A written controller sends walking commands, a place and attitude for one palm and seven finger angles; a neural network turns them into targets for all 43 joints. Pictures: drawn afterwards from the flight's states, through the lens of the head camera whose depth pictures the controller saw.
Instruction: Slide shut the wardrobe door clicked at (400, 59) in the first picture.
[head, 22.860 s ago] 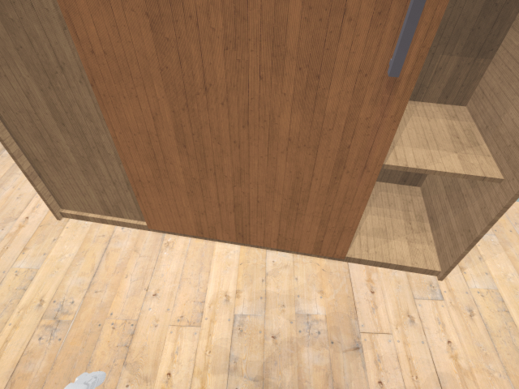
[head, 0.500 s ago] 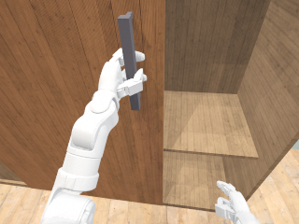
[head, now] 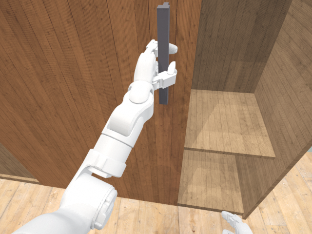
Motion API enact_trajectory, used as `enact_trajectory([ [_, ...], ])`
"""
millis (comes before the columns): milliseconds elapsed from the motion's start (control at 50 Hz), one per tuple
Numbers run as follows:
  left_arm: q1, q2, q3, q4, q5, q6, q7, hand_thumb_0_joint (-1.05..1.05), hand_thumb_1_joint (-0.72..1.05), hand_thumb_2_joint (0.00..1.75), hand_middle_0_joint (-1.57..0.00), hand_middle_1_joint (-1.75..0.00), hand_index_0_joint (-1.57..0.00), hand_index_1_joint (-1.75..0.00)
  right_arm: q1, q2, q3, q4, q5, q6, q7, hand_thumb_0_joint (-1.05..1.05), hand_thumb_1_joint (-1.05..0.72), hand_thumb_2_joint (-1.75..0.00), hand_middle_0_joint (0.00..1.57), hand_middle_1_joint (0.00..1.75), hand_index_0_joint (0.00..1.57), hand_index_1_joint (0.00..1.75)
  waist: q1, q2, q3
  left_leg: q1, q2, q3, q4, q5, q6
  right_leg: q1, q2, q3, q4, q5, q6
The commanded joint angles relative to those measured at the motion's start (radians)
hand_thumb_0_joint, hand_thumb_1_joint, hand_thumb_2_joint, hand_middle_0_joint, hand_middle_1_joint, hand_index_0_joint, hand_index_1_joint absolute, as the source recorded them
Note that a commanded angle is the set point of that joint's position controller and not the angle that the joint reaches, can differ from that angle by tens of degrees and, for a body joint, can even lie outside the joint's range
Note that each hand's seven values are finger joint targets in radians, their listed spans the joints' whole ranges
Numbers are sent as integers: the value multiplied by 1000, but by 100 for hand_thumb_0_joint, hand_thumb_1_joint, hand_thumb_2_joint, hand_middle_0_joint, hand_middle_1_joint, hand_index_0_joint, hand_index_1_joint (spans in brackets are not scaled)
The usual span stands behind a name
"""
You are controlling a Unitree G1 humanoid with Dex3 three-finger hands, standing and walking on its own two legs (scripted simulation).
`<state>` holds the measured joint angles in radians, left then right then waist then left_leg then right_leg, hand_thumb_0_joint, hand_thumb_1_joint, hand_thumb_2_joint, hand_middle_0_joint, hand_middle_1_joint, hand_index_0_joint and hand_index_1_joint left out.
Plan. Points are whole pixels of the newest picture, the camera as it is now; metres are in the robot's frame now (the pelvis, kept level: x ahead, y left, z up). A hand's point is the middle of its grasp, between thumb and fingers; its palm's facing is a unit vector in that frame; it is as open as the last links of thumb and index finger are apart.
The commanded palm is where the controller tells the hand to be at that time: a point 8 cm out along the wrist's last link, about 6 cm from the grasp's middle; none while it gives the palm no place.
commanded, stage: step sideways, sliding the door along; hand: left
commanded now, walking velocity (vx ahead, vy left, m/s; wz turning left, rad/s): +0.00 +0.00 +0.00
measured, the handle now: (164, 59) +0.45 +0.02 +0.26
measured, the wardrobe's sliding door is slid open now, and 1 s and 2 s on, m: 0.39 0.35 0.00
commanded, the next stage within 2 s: none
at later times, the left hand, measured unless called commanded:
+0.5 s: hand (177, 79) +0.40 -0.01 +0.23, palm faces -0.14 -0.97 -0.18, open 6.8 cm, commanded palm +0.39 +0.02 +0.25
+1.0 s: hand (193, 79) +0.40 -0.05 +0.23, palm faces +0.09 -0.99 -0.09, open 6.6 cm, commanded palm +0.38 -0.08 +0.24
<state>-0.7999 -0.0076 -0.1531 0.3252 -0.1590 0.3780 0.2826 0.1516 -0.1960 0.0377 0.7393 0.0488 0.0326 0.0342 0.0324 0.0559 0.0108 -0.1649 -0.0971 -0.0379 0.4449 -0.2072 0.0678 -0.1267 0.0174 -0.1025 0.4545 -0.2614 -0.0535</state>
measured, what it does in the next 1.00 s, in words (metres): steps to the right: right foot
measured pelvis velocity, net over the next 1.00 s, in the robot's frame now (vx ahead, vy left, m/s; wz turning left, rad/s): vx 0.02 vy -0.19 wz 0.03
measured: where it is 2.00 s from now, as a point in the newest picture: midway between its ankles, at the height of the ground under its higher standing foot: outside the picture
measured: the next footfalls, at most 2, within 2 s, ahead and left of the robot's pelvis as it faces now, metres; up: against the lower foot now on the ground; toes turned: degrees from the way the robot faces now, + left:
right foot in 0.48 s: +0.06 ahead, -0.17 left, +0.00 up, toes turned -5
right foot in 1.06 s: +0.11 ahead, -0.39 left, +0.00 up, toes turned -1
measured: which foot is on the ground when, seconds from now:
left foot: down 0.00-1.00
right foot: down 0.00-0.22, up 0.24-0.46, down 0.48-0.72, up 0.74-1.00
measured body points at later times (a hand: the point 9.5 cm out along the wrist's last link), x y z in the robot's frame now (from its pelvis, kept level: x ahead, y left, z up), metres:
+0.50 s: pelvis -0.01 -0.06 -0.01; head +0.02 -0.07 +0.44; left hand +0.40 +0.04 +0.24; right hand +0.14 -0.27 -0.13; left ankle +0.02 +0.07 -0.74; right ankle +0.03 -0.16 -0.74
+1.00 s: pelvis +0.02 -0.19 -0.01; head +0.08 -0.17 +0.43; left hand +0.39 +0.00 +0.24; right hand +0.23 -0.36 -0.12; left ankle +0.00 +0.01 -0.74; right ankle +0.08 -0.38 -0.71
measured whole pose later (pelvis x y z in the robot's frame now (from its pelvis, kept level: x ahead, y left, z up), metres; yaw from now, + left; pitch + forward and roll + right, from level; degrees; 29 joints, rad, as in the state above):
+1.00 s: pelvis +0.02 -0.19 -0.01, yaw +2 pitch -4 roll -3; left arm -0.71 0.18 -0.04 0.09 -0.07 -0.03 0.08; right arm 0.08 -0.13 -0.02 0.61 0.06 0.03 0.06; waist 0.16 0.05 0.23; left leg -0.19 0.21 -0.07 0.59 -0.34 -0.12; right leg -0.36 -0.06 0.00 0.75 -0.33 -0.01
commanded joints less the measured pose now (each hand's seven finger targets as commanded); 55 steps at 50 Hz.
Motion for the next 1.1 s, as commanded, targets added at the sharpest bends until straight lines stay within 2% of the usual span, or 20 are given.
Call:
enact_trajectory([
  [0, -710, -201, -168, -246, -15, -114, -65, 0, 90, 90, -45, -140, -45, -140, -152, -89, -38, -144, 8, -70, -1, 0, -90, -90, 20, 30, 20, 30, -111, -83, -296, 237, 100, -119, -72, 74, -63, -137, 4, 65, -56, 136, 0],
  [80, -808, -165, -133, -250, -8, -137, -37, 0, 90, 90, -45, -140, -45, -140, -129, -95, -47, -125, 5, -86, 0, 0, -90, -90, 20, 30, 20, 30, -112, -61, -345, 259, 104, -124, -72, 82, -78, -147, 4, 69, -50, 136, 0],
  [100, -790, 345, 160, -345, 47, -310, -84, 0, 90, 90, -45, -140, -45, -140, -118, -137, -55, -169, -13, -86, -24, 0, -90, -90, 20, 30, 20, 30, -57, -31, -271, 126, 183, -122, -106, -81, -10, -153, -46, 143, -33, -17, 21],
  [160, -677, 159, 42, -245, 66, -445, -150, 0, 90, 90, -45, -140, -45, -140, -148, -101, -53, -166, -29, -93, -49, 0, -90, -90, 20, 30, 20, 30, -50, -90, -214, 28, 242, -226, -195, -331, 23, -157, -19, 127, 49, -96, 32],
  [260, -655, 226, 83, -313, 70, -511, -199, 0, 90, 90, -45, -140, -45, -140, -135, -94, -77, -183, -26, -96, -80, 0, -90, -90, 20, 30, 20, 30, -60, -70, -299, 256, 412, -426, -176, -118, 123, -347, -26, 169, 323, -167, 21],
  [360, -583, 205, 69, -355, 80, -520, -222, 0, 90, 90, -45, -140, -45, -140, -120, -92, -83, -182, -19, -74, -75, 0, -90, -90, 20, 30, 20, 30, -58, -36, -315, 308, 416, -299, -34, 232, 134, -326, -45, 159, 241, -176, 20],
  [460, -525, 235, 103, -360, 91, -530, -245, 0, 90, 90, -45, -140, -45, -140, -114, -104, -94, -199, -5, -53, -73, 0, -90, -90, 20, 30, 20, 30, -52, -5, -324, 77, 291, -44, 175, 264, 32, -10, -11, 88, -46, 74, 28],
  [500, -543, 239, 95, -374, 103, -522, -245, 0, 90, 90, -45, -140, -45, -140, -137, -88, -96, -207, -3, -45, -73, 0, -90, -90, 20, 30, 20, 30, -55, -191, -285, -111, 163, 59, 345, -17, -19, 33, -121, 226, -125, 13, -23],
  [540, -528, 246, 96, -369, 102, -517, -239, 0, 90, 90, -45, -140, -45, -140, -157, -83, -109, -200, 5, -50, -72, 0, -90, -90, 20, 30, 20, 30, -35, -361, -174, -279, 84, 49, 555, -303, -52, 4, -278, 520, -241, -121, -159],
  [560, -523, 204, 70, -367, 102, -528, -240, 0, 90, 90, -45, -140, -45, -140, -165, -73, -111, -198, 5, -59, -75, 0, -90, -90, 20, 30, 20, 30, -25, -260, -168, -304, 117, 14, 607, -306, -46, 18, -309, 542, -205, -13, -202],
  [640, -554, 85, -63, -461, 113, -576, -236, 0, 90, 90, -45, -140, -45, -140, -151, -30, -86, -199, -4, -71, -67, 0, -90, -90, 20, 30, 20, 30, -88, -75, -289, 33, 116, 104, 90, -17, -49, -33, -164, 196, 55, 319, -110],
  [680, -551, 69, -84, -489, 98, -582, -231, 0, 90, 90, -45, -140, -45, -140, -133, -75, -115, -212, 0, -68, -58, 0, -90, -90, 20, 30, 20, 30, -107, 61, -339, 382, 270, -55, -103, 268, -1, -285, -73, 96, 350, 239, -34],
  [700, -557, 26, -123, -500, 83, -577, -240, 0, 90, 90, -45, -140, -45, -140, -134, -104, -133, -223, 3, -59, -41, 0, -90, -90, 20, 30, 20, 30, -106, 217, -344, 533, 506, -369, -56, 533, 106, -529, -19, 103, 540, -170, -3],
  [740, -520, 40, -121, -547, 74, -568, -258, 0, 90, 90, -45, -140, -45, -140, -169, -80, -115, -253, 2, -32, -24, 0, -90, -90, 20, 30, 20, 30, -96, 95, -266, 514, 618, -418, 4, 638, 225, -632, -79, 270, 757, -229, -5],
  [780, -530, 43, -121, -582, 91, -572, -269, 0, 90, 90, -45, -140, -45, -140, -156, -105, -126, -238, 2, -29, -9, 0, -90, -90, 20, 30, 20, 30, -89, -25, -251, 419, 604, -360, 41, 562, 213, -616, -126, 319, 672, -229, -4],
  [820, -512, 6, -147, -569, 99, -567, -270, 0, 90, 90, -45, -140, -45, -140, -147, -123, -134, -252, 9, -28, 2, 0, -90, -90, 20, 30, 20, 30, -74, -56, -262, 286, 539, -211, 21, 489, 159, -435, -99, 218, 552, -155, 7],
  [900, -501, -12, -164, -562, 117, -565, -285, 0, 90, 90, -45, -140, -45, -140, -157, -127, -147, -278, 13, -50, 13, 0, -90, -90, 20, 30, 20, 30, -82, 157, -302, 227, 411, 35, 55, 482, 59, -205, -31, 32, 305, -68, 44],
  [1000, -428, 50, -114, -574, 104, -562, -282, 0, 90, 90, -45, -140, -45, -140, -181, -103, -132, -286, 25, -49, 15, 0, -90, -90, 20, 30, 20, 30, -54, 215, -273, 155, 354, 77, 252, 466, -16, -30, 35, -35, 97, 84, 56],
  [1040, -356, 108, -76, -577, 115, -553, -264, 0, 90, 90, -45, -140, -45, -140, -176, -73, -123, -280, 36, -44, 7, 0, -90, -90, 20, 30, 20, 30, -46, 2, -284, 27, 234, 125, 462, 350, -56, 122, -61, 71, -16, 583, 14],
  [1080, -315, 203, -14, -627, 121, -539, -246, 0, 90, 90, -45, -140, -45, -140, -199, -57, -128, -262, 27, -38, -11, 0, -90, -90, 20, 30, 20, 30, -42, -386, -290, -292, 130, 65, 604, -340, -90, 275, -269, 349, 61, 1062, -119],
])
